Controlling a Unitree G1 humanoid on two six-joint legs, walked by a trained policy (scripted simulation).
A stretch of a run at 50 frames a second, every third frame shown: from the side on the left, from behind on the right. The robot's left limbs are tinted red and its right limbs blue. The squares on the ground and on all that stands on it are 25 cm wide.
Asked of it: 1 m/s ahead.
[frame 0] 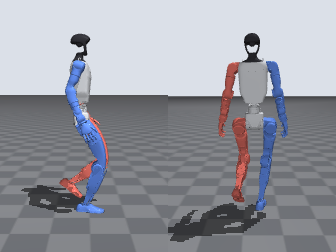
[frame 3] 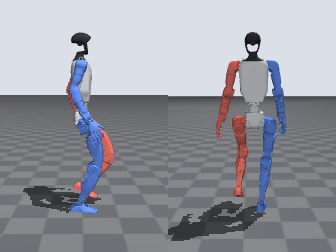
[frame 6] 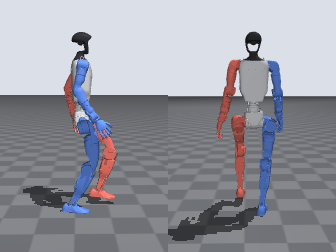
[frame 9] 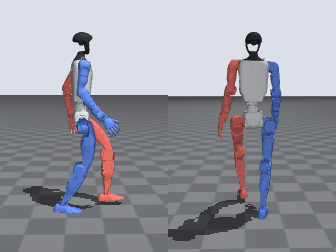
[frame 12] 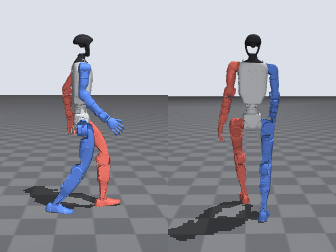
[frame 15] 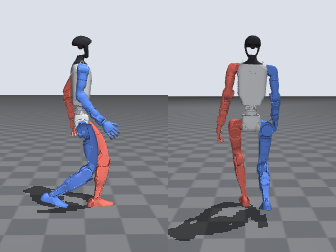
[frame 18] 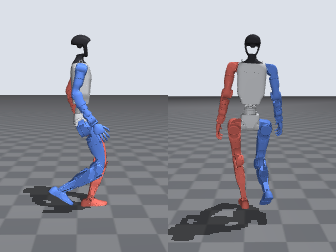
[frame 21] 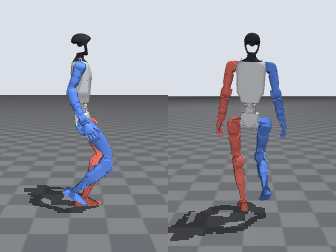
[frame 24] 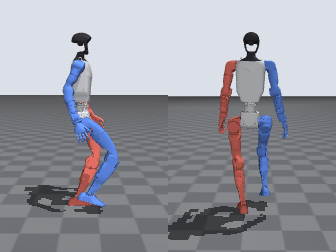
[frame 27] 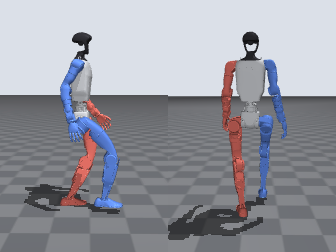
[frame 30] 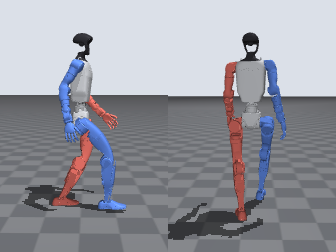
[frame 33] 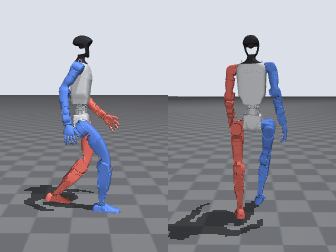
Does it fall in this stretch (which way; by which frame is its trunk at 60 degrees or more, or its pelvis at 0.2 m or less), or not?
no
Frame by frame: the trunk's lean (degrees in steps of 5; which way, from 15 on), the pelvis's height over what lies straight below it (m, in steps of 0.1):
0: 0, 0.7
3: 0, 0.8
6: 0, 0.8
9: 0, 0.8
12: 0, 0.7
15: 0, 0.7
18: 0, 0.7
21: 0, 0.7
24: 0, 0.8
27: 0, 0.8
30: 0, 0.8
33: 0, 0.7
